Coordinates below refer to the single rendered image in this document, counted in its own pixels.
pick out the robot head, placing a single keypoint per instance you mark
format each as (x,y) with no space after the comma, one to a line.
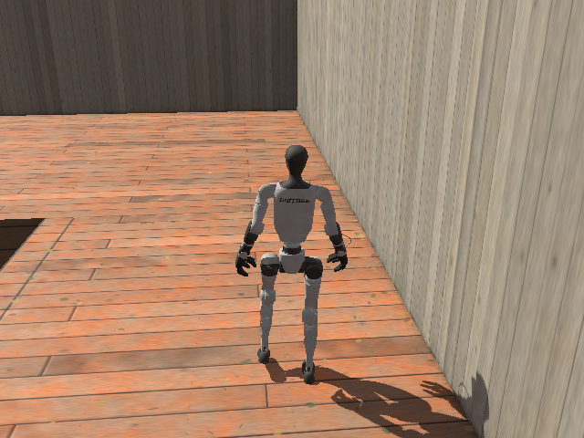
(296,159)

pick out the robot left upper arm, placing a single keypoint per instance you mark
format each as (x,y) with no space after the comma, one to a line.
(265,192)

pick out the left robot forearm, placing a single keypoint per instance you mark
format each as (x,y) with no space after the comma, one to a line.
(248,243)

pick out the left robot hand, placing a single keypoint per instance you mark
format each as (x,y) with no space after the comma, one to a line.
(239,262)

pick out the right robot hand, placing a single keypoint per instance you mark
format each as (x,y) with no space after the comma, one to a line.
(335,258)

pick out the right robot foot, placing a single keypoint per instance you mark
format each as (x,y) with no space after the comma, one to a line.
(308,375)

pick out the robot right upper arm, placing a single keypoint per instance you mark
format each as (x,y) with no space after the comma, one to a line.
(328,210)

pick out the right robot forearm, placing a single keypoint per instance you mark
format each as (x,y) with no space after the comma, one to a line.
(338,244)

